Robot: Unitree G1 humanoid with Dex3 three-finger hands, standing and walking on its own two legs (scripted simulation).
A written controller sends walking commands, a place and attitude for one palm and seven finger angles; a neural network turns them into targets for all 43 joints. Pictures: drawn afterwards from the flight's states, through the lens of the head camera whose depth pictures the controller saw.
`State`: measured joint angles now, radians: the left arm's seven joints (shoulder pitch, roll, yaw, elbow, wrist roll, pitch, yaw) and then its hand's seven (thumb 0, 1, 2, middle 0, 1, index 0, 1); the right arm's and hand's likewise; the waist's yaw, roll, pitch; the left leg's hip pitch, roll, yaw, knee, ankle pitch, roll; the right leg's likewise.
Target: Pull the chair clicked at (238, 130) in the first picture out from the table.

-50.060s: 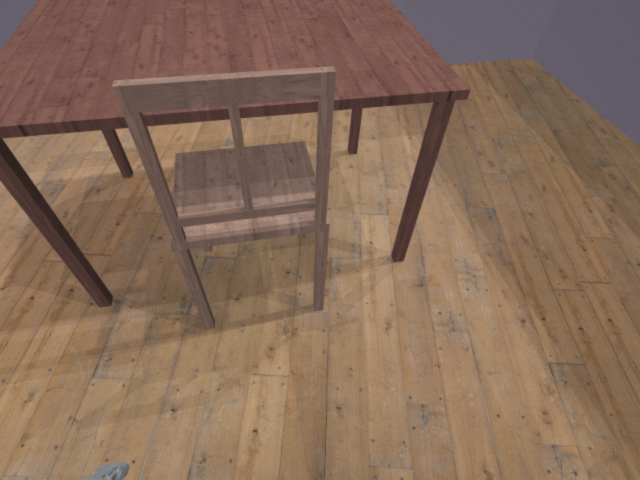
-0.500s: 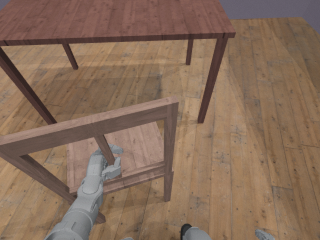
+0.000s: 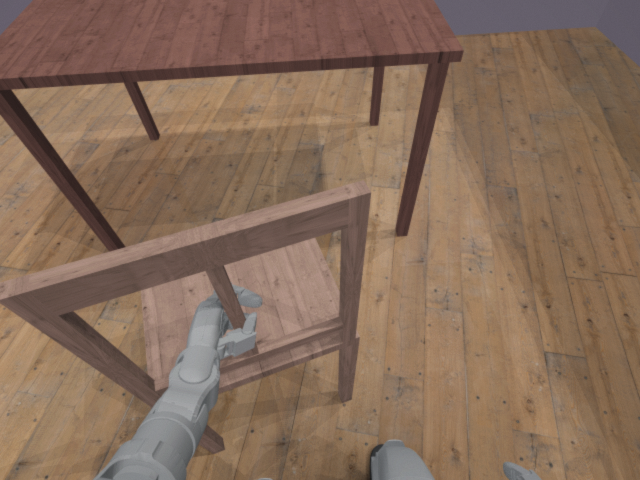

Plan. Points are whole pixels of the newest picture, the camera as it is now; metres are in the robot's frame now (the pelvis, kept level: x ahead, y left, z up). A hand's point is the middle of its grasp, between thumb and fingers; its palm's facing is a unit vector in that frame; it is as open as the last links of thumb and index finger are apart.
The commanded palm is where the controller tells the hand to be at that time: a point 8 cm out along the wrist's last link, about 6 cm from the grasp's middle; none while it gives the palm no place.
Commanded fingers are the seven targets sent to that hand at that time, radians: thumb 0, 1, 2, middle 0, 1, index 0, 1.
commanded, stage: step backward, pulling the chair out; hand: left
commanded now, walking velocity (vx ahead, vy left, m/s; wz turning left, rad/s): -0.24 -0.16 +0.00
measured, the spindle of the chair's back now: (236, 315) +0.35 +0.13 -0.06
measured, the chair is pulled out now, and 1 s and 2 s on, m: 0.51 0.61 0.61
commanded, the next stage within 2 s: stop walking, hand still on the chair in 0.40 s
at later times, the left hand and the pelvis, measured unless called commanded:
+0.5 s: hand (241, 382) +0.25 +0.11 -0.05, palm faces -0.10 -0.98 -0.19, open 5.1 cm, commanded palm +0.24 +0.16 -0.03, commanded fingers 0.00 0.90 0.90 -0.50 -1.45 -0.50 -1.45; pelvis -0.05 +0.01 +0.01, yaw -2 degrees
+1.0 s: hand (230, 416) +0.21 +0.12 -0.05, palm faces -0.03 -0.98 -0.19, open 5.3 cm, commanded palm +0.19 +0.17 -0.03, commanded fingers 0.00 0.90 0.90 -0.50 -1.45 -0.50 -1.45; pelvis -0.03 -0.01 +0.02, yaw -4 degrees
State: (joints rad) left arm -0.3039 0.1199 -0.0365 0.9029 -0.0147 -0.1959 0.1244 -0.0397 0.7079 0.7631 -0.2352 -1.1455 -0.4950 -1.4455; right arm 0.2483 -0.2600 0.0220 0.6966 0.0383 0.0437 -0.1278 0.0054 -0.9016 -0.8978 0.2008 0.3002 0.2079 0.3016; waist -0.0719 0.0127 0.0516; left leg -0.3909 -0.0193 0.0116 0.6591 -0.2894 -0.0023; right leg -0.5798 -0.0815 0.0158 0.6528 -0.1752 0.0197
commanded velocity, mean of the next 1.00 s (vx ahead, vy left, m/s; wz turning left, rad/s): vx -0.10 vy -0.02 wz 0.02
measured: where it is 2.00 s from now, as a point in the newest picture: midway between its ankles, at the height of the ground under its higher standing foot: outside the picture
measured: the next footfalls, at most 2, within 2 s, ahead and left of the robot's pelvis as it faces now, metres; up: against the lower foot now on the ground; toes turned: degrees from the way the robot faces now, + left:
right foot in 0.10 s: +0.01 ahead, -0.13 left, +0.00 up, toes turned -4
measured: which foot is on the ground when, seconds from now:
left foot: down 0.00-1.00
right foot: up 0.00-0.08, down 0.10-1.00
